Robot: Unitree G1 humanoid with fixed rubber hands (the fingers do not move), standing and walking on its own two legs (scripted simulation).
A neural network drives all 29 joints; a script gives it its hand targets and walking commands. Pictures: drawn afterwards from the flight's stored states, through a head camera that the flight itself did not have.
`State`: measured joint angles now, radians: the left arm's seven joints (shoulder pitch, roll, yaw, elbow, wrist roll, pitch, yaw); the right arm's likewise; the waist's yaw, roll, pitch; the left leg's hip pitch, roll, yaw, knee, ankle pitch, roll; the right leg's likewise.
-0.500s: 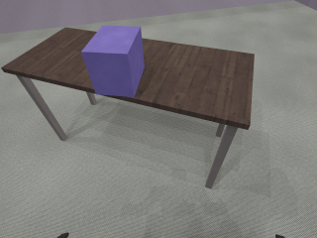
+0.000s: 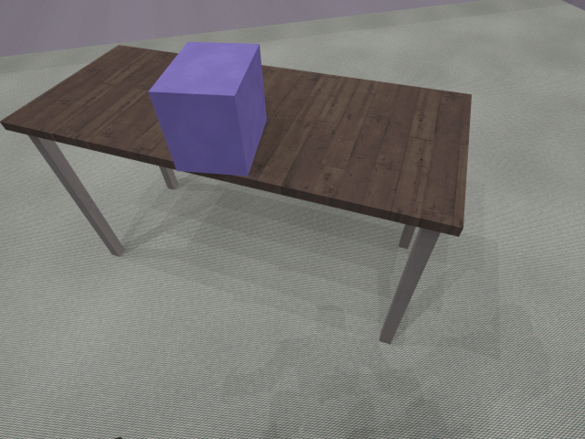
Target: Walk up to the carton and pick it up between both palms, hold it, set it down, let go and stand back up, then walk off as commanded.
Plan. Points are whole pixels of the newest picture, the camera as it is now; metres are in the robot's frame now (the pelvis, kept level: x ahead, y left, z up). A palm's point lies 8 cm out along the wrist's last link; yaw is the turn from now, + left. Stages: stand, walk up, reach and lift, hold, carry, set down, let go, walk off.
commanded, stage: stand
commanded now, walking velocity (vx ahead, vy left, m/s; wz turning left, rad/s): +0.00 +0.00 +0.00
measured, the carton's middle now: (217, 108) +0.83 +0.21 +0.01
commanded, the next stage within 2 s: walk up in 0.02 s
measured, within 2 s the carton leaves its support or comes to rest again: neither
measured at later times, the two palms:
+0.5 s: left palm out of the picture +0.07 +0.43 -0.08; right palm out of the picture +0.15 -0.29 -0.10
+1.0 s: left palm out of the picture +0.31 +0.52 -0.05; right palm (419, 415) +0.20 -0.16 -0.14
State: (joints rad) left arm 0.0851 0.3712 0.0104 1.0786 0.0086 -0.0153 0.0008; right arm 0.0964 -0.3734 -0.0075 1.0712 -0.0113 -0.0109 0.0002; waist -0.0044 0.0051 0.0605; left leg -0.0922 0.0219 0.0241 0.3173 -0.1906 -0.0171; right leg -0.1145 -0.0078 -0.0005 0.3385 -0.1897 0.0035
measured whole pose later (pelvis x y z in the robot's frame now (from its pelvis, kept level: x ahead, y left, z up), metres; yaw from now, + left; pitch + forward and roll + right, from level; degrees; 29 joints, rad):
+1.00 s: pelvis +0.19 +0.18 -0.03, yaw -13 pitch -1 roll +0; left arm 0.40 0.48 0.09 0.78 0.00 -0.12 0.08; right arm 0.28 -0.50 -0.11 0.69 -0.06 0.06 0.09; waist -0.02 0.14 0.08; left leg -0.57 0.05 -0.06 1.15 -0.36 0.00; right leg -0.29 -0.02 0.01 0.66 -0.36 0.01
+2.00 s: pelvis +0.44 +0.46 -0.05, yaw -22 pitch -2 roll +0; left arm 0.29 0.46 0.06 0.81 0.02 -0.08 0.04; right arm 0.27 -0.44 -0.07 0.75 -0.02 0.01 0.04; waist -0.04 0.01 0.10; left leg -0.44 0.05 0.01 0.85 -0.38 -0.02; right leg -0.45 0.00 -0.04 0.91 -0.52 -0.04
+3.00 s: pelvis +0.44 +0.45 -0.02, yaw -26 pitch -1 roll +1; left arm 0.12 0.48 0.11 0.85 0.06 0.08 -0.08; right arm 0.20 -0.45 -0.10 0.97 -0.01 -0.05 -0.08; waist 0.00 -0.06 0.11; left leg -0.25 0.08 0.07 0.50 -0.22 -0.04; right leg -0.45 0.02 0.12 1.02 -0.43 -0.01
